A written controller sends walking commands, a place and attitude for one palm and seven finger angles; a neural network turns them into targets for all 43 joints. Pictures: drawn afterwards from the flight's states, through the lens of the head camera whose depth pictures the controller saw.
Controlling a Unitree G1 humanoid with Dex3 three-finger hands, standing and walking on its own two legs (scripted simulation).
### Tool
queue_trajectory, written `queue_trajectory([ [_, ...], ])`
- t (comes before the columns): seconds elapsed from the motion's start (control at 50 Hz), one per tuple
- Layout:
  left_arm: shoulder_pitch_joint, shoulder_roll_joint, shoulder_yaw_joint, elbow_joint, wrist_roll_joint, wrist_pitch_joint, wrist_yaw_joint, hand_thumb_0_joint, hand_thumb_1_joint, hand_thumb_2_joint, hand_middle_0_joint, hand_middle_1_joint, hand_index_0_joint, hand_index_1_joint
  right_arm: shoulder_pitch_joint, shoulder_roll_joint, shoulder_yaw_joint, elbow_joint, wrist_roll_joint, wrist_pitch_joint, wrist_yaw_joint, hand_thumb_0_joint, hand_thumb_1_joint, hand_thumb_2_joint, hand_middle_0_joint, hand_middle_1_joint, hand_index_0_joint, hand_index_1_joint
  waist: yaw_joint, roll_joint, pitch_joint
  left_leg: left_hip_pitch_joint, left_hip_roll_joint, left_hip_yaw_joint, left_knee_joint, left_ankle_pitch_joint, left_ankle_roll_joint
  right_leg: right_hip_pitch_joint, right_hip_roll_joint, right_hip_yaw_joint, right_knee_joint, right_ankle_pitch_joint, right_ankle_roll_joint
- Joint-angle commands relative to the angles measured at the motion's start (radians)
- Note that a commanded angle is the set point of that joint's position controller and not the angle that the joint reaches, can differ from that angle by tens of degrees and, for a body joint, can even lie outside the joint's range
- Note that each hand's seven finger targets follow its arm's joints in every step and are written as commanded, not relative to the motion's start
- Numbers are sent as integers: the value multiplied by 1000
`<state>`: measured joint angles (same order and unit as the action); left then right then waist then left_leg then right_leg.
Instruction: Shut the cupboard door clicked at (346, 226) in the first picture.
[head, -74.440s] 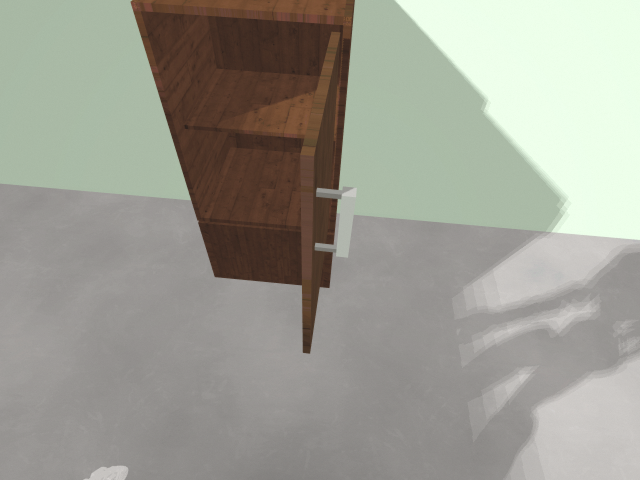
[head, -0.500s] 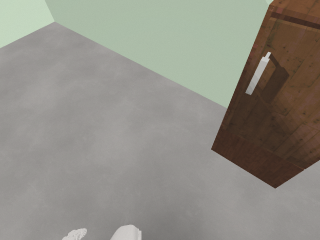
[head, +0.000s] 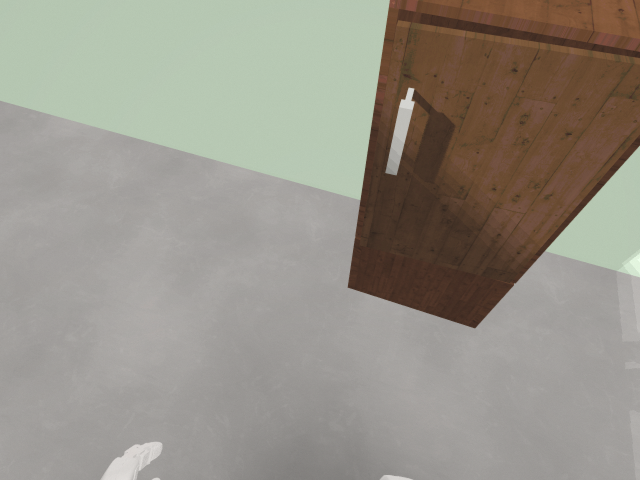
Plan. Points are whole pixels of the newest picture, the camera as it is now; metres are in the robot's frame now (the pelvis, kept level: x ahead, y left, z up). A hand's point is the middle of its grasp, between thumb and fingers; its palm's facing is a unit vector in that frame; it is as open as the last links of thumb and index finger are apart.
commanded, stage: turn to face it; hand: left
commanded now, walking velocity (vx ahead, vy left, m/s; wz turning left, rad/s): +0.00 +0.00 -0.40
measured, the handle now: (400, 132) +0.67 -0.11 +0.00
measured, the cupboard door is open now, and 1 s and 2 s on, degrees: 3 3 3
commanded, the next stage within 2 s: take the last steps up to it in 0.38 s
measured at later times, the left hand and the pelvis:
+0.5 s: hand (195, 461) +0.16 +0.19 -0.17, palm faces -0.14 -0.97 -0.18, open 7.4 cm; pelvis +0.06 +0.01 +0.00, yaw -11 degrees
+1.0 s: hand (266, 423) +0.21 +0.10 -0.17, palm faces -0.28 -0.95 -0.16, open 7.4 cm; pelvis +0.13 -0.07 +0.01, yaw -17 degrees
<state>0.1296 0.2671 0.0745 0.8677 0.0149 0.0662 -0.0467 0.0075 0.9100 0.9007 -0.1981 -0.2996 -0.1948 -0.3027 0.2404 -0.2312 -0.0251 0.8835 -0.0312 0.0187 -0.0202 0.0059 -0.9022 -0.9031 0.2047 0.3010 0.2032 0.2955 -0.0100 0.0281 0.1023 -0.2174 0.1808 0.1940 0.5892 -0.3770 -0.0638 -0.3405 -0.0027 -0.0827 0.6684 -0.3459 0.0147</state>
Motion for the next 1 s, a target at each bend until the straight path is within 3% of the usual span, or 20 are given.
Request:
queue_trajectory([
  [0.0,233,258,56,1,10,-53,35,0,900,900,-200,-300,-200,-300,-72,-107,-42,-117,25,-7,2,0,-900,-900,200,300,200,300,114,-317,-213,-377,-109,-22,455,-286,-17,432,-388,471,-295,744,-207],
  [0.02,244,261,52,2,-1,-49,46,0,900,900,-200,-300,-200,-300,-113,-119,-37,-126,23,6,-10,0,-900,-900,200,300,200,300,119,-219,-182,-410,-95,-172,566,-283,-6,360,-400,471,-293,763,-261],
  [0.06,130,187,40,-18,2,-51,64,0,900,900,-200,-300,-200,-300,-88,-131,-39,-85,21,3,-15,0,-900,-900,200,300,200,300,63,-267,-170,-446,-64,-220,626,-168,-13,331,-326,433,-284,674,-258],
  [0.1,45,147,23,-44,4,-52,63,0,900,900,-200,-300,-200,-300,-33,-112,-35,-45,17,10,-4,0,-900,-900,200,300,200,300,6,-184,-183,-346,-70,-197,568,-64,-22,240,-248,288,-283,614,-213],
  [0.14,33,142,21,-40,9,-56,63,0,900,900,-200,-300,-200,-300,-15,-95,-33,-30,17,13,2,0,-900,-900,200,300,200,300,-3,-158,-168,-287,-88,-177,484,-24,-20,180,-227,263,-302,550,-201],
  [0.26,70,157,31,-14,13,-53,61,0,900,900,-200,-300,-200,-300,-29,-74,-27,-34,22,2,-1,0,-900,-900,200,300,200,300,17,-176,-154,-207,-130,-153,193,-21,-9,194,-223,332,-284,546,-214],
  [0.32,40,137,27,-7,1,-45,61,0,900,900,-200,-300,-200,-300,51,-76,-24,-2,21,-11,-9,0,-900,-900,200,300,200,300,-27,-145,-141,3,-148,-144,-97,190,4,83,-167,321,-211,451,-142],
  [0.34,51,97,20,-8,-2,-40,58,0,900,900,-200,-300,-200,-300,76,-113,-28,9,19,-21,-10,0,-900,-900,200,300,200,300,-27,-44,-149,89,-68,-230,-197,276,32,8,-98,270,-138,309,-94],
  [0.36,107,44,10,-14,-9,-35,53,0,900,900,-200,-300,-200,-300,87,-197,-40,2,4,-27,-13,0,-900,-900,200,300,200,300,-11,189,-165,144,122,-427,-225,424,126,-93,19,175,-4,44,-40],
  [0.38,93,38,7,-26,-7,-35,51,0,900,900,-200,-300,-200,-300,95,-224,-45,-9,0,-23,-22,0,-900,-900,200,300,200,300,-24,246,-136,105,248,-529,-285,511,217,-129,49,109,187,-243,-14],
  [0.42,62,51,17,-12,3,-28,48,0,900,900,-200,-300,-200,-300,77,-183,-33,3,-5,-28,-36,0,-900,-900,200,300,200,300,-13,209,-134,87,212,-460,-261,663,232,-164,10,163,404,-213,-1],
  [0.48,70,20,11,10,-2,-26,35,0,900,900,-200,-300,-200,-300,29,-145,-23,-2,-6,-29,-34,0,-900,-900,200,300,200,300,4,130,-150,119,140,-285,-223,711,218,-134,-9,111,353,-151,10],
  [0.64,-12,1,1,7,10,-32,-3,0,900,900,-200,-300,-200,-300,113,-187,-60,70,-10,-29,-21,0,-900,-900,200,300,200,300,-50,149,-101,107,172,-261,-270,270,191,-43,3,4,23,-103,-14],
  [0.7,126,28,15,60,13,-43,-7,0,900,900,-200,-300,-200,-300,66,-193,-64,78,-1,-29,-18,0,-900,-900,200,300,200,300,23,91,-123,-32,107,-164,-138,134,120,219,28,-26,-244,92,-36],
  [0.72,200,87,28,84,16,-53,2,0,900,900,-200,-300,-200,-300,53,-155,-55,67,8,-32,-11,0,-900,-900,200,300,200,300,65,-50,-131,-196,31,-74,10,35,76,388,-78,106,-344,22,-83],
  [0.74,268,184,45,108,20,-58,20,0,900,900,-200,-300,-200,-300,-9,-60,-33,25,16,-34,-3,0,-900,-900,200,300,200,300,105,-319,-98,-435,-120,19,269,-268,27,477,-299,438,-457,-31,-196],
  [0.76,298,196,45,109,8,-58,33,0,900,900,-200,-300,-200,-300,-79,-98,-32,-2,11,-27,-7,0,-900,-900,200,300,200,300,133,-249,-81,-477,-108,-105,450,-286,38,388,-371,516,-490,-45,-284],
  [0.78,250,163,38,108,11,-63,40,0,900,900,-200,-300,-200,-300,-90,-98,-40,9,14,-27,-10,0,-900,-900,200,300,200,300,99,-247,-32,-506,-92,-154,538,-217,40,323,-344,522,-505,-59,-306],
  [0.86,108,64,5,81,15,-87,49,0,900,900,-200,-300,-200,-300,12,-60,-35,61,-1,-29,9,0,-900,-900,200,300,200,300,-10,-144,-30,-362,-67,-134,461,-56,29,189,-228,219,-443,244,-256],
  [0.98,128,84,7,120,8,-87,46,0,900,900,-200,-300,-200,-300,69,-31,-17,75,3,-48,2,0,-900,-900,200,300,200,300,-27,-100,-87,-163,-121,-51,52,87,37,248,-171,161,-321,458,-219],
])
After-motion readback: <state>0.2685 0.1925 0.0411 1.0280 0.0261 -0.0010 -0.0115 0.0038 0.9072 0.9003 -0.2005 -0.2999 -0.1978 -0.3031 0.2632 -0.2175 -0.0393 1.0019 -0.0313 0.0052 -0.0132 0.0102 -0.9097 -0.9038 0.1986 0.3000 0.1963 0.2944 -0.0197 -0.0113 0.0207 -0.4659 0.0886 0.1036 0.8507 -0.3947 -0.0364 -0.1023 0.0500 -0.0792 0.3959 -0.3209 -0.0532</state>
